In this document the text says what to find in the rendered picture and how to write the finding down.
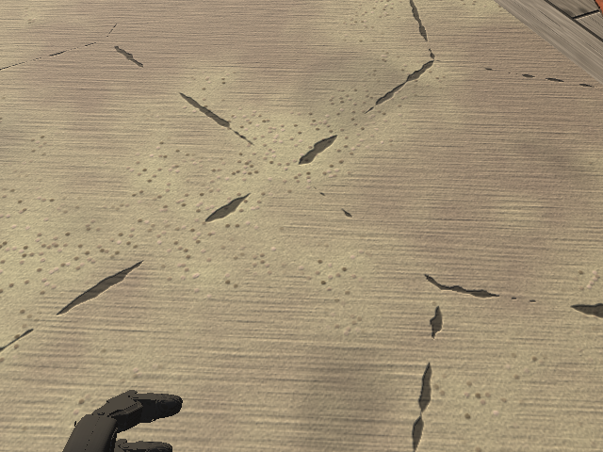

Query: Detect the robot left hand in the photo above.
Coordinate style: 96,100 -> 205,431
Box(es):
62,390 -> 183,452

